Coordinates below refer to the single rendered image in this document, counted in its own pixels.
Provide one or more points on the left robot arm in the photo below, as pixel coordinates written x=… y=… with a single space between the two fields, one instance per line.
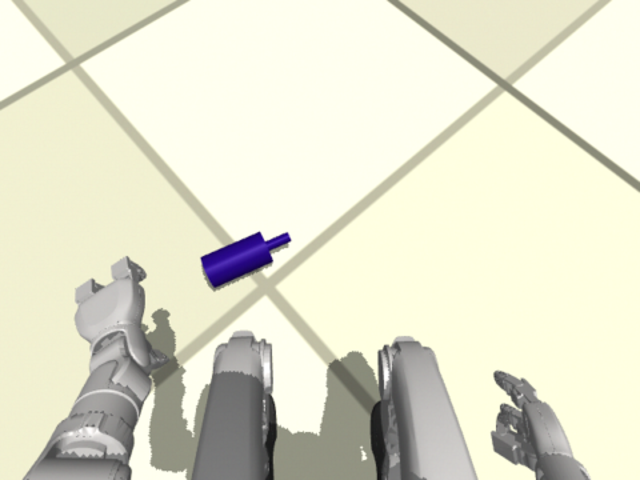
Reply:
x=96 y=441

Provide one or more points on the right robot foot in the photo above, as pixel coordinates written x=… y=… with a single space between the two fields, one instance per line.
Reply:
x=377 y=440

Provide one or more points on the left robot hand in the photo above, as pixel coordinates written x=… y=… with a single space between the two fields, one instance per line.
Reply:
x=120 y=302

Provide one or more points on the bottle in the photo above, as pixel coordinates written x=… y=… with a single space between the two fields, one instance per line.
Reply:
x=240 y=258

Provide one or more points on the right robot hand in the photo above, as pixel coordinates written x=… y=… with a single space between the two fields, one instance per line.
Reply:
x=539 y=432

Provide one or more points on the right robot arm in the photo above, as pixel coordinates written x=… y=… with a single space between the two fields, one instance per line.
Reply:
x=560 y=467

